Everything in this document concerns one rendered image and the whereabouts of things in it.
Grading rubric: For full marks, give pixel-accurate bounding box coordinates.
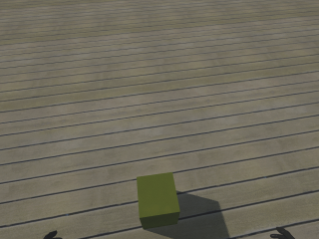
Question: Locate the robot right hand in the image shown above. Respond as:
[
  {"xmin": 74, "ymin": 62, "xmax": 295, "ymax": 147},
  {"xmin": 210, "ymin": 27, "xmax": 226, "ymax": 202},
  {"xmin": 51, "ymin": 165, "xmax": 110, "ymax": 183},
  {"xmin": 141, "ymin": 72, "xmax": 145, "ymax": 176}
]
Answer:
[{"xmin": 270, "ymin": 227, "xmax": 295, "ymax": 239}]

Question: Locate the carton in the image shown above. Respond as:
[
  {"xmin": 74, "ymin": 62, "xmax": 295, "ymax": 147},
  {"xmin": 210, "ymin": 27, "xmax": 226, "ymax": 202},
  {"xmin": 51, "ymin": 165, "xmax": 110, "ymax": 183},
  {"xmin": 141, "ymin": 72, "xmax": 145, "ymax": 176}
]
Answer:
[{"xmin": 137, "ymin": 172, "xmax": 180, "ymax": 230}]

